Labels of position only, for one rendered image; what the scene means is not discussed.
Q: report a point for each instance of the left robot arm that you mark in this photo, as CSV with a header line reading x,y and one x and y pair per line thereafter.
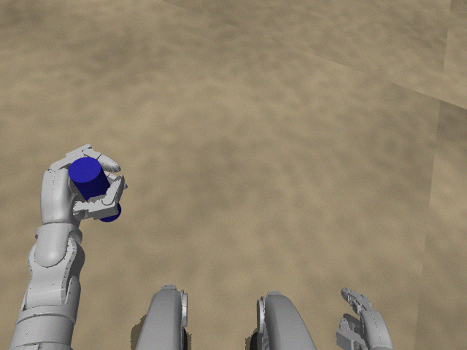
x,y
49,308

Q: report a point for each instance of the right robot hand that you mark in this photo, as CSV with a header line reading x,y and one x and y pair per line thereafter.
x,y
364,334

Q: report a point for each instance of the left robot hand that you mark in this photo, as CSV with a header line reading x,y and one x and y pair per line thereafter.
x,y
61,201

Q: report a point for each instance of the can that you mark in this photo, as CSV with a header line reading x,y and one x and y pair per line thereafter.
x,y
90,179

